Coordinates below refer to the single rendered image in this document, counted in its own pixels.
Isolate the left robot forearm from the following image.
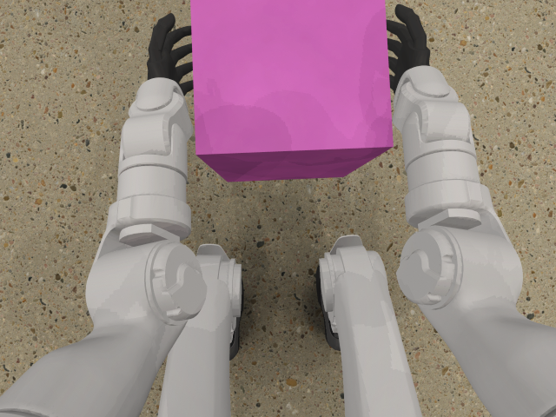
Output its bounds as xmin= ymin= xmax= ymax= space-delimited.
xmin=85 ymin=77 xmax=194 ymax=303

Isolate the robot right thigh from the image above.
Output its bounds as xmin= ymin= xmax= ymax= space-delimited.
xmin=319 ymin=245 xmax=422 ymax=417

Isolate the robot right upper arm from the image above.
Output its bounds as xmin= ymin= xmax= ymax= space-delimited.
xmin=396 ymin=225 xmax=556 ymax=417

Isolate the right robot hand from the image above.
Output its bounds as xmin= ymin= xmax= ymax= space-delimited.
xmin=386 ymin=4 xmax=430 ymax=94

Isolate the robot left thigh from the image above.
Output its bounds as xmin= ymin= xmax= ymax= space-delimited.
xmin=157 ymin=255 xmax=242 ymax=417

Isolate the right robot forearm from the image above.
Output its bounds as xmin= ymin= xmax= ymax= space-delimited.
xmin=392 ymin=65 xmax=523 ymax=273

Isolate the robot left upper arm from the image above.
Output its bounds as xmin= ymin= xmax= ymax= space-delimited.
xmin=0 ymin=240 xmax=207 ymax=417

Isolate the left robot hand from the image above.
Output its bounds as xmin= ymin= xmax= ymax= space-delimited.
xmin=147 ymin=13 xmax=194 ymax=96

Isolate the robot thigh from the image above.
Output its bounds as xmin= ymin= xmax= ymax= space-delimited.
xmin=157 ymin=255 xmax=242 ymax=417
xmin=319 ymin=245 xmax=422 ymax=417

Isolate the carton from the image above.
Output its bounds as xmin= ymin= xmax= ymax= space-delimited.
xmin=190 ymin=0 xmax=394 ymax=182

